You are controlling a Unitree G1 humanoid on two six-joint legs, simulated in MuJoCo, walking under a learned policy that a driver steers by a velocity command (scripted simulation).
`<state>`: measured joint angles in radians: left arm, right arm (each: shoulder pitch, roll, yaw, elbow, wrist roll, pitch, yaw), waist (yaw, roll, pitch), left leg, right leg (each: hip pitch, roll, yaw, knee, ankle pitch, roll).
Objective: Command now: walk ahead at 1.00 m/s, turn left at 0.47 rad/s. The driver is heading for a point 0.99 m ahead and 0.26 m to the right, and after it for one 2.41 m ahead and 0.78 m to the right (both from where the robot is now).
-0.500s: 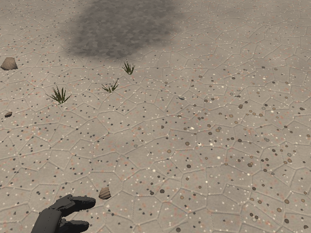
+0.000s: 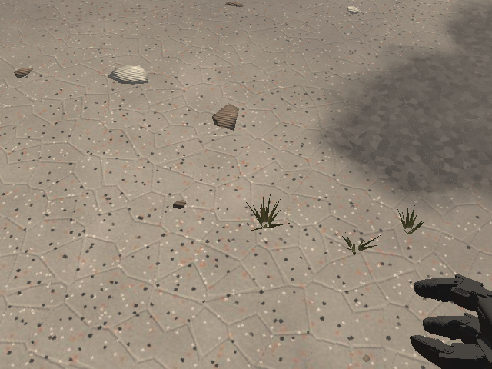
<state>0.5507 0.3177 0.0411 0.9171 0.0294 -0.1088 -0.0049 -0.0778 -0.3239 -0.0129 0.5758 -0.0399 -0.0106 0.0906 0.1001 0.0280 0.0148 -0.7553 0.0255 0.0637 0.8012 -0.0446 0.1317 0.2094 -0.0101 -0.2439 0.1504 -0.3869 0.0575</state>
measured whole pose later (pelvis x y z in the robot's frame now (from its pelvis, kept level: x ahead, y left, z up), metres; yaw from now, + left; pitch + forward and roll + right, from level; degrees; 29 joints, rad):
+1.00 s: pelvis +0.95 -0.10 +0.00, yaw -40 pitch +2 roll +1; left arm 0.35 0.38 0.10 0.78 -0.02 -0.03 0.01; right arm 0.05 -0.29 0.01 0.61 -0.05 -0.09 -0.02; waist 0.10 -0.03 0.06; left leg -0.49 0.05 0.01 0.62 -0.16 -0.03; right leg -0.24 0.14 0.16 1.18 -0.50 -0.07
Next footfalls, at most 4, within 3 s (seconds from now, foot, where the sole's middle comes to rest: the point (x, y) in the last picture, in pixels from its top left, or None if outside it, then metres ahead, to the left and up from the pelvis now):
0.08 left None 0.27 0.07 -0.76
0.52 right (310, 286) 0.71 -0.08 -0.76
0.92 left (307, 169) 1.15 -0.06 -0.76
1.30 right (402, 179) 1.14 -0.39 -0.76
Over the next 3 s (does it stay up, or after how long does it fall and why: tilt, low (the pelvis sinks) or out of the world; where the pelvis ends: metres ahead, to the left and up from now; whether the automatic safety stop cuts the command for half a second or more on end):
stays up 1.19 -0.30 0.02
